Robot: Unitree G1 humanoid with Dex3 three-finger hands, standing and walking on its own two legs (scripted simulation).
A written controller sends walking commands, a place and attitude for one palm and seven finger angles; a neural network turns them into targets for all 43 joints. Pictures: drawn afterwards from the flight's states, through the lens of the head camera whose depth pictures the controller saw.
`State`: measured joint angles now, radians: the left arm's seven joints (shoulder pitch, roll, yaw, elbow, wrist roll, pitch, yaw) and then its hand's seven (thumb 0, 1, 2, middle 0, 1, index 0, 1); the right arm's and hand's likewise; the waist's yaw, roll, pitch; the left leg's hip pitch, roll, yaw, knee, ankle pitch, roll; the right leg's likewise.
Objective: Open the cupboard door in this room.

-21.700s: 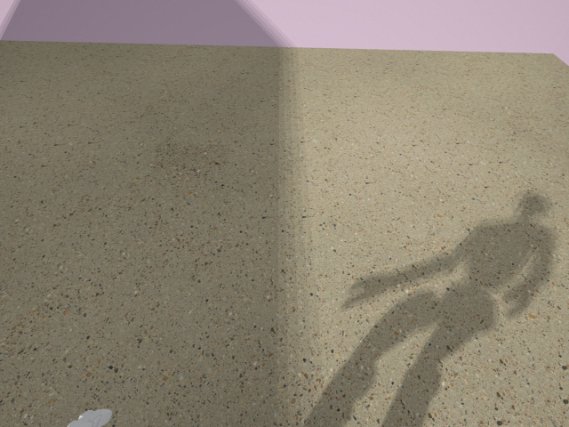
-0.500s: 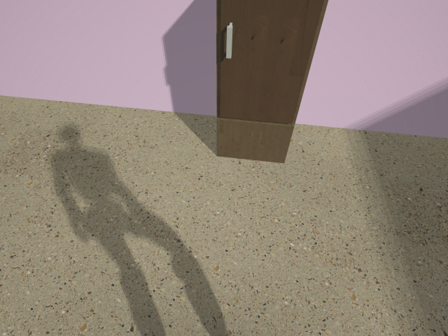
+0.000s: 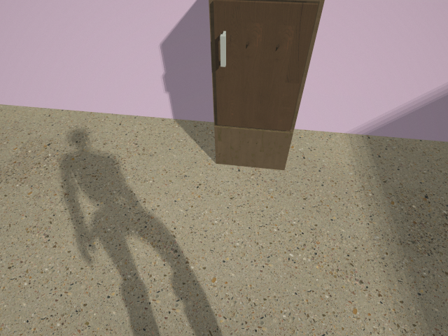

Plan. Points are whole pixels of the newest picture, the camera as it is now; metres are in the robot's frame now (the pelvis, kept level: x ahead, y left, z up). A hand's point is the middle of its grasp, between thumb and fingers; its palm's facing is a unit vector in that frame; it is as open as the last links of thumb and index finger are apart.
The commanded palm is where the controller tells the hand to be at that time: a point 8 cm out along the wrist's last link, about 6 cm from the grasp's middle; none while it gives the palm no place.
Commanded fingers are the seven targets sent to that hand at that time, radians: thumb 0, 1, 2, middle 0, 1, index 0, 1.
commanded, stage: stand and wait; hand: left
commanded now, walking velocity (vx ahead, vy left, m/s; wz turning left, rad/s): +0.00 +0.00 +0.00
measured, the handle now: (223, 48) +1.17 +0.06 -0.02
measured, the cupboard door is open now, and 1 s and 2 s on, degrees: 0 0 0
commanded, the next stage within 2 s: look at it before walking up in 0.16 s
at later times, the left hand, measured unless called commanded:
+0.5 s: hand out of the picture -0.03 +0.15 -0.18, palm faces +0.05 -0.99 -0.16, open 7.4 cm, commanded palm none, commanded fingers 0.00 0.90 0.90 -0.20 -0.30 -0.20 -0.30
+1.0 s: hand out of the picture -0.02 +0.18 -0.18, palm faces +0.02 -0.99 -0.15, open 7.4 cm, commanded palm none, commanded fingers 0.00 0.90 0.90 -0.20 -0.30 -0.20 -0.30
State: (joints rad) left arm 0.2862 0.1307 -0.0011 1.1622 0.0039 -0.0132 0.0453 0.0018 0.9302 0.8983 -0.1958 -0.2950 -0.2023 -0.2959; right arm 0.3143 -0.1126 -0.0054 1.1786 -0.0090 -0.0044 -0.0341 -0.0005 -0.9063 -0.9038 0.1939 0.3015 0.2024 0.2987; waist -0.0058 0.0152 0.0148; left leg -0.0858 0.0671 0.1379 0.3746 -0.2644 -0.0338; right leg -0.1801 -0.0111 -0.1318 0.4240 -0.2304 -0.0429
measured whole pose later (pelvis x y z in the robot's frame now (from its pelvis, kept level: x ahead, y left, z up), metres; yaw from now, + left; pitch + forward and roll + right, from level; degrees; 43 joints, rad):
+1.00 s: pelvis +0.00 +0.02 +0.00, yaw -2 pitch -1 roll +0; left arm 0.33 0.11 0.01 1.15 0.02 0.00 0.03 0.00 0.91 0.90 -0.20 -0.29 -0.20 -0.30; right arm 0.34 -0.11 -0.02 1.15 -0.02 -0.01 -0.03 0.00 -0.91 -0.90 0.19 0.30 0.20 0.30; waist 0.00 -0.01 0.01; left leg -0.10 0.05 0.18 0.44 -0.32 0.00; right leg -0.22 -0.03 -0.08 0.50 -0.29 -0.02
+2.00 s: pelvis +0.35 +0.00 +0.00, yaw -12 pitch +0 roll +1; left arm 0.10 0.20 0.06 1.00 0.03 -0.01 -0.01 0.00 0.91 0.90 -0.19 -0.29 -0.20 -0.30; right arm 0.33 -0.20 -0.07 1.10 -0.03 -0.03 -0.01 -0.01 -0.93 -0.90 0.20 0.30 0.20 0.30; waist -0.05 -0.01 0.04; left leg -0.20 0.04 0.18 0.45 -0.25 0.02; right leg -0.44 -0.12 -0.09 0.75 -0.31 0.04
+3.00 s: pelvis +0.60 -0.08 -0.01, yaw -7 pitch -1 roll +2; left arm 0.12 0.16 0.04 1.01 0.02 0.01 0.03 0.00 0.91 0.90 -0.20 -0.29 -0.20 -0.30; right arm 0.19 -0.18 -0.07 1.08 -0.01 0.06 -0.02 0.00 -0.91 -0.90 0.20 0.30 0.20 0.30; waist -0.02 0.04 0.14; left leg -0.36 0.00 0.03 1.03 -0.53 -0.03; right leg -0.34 -0.06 -0.10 0.61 -0.25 -0.04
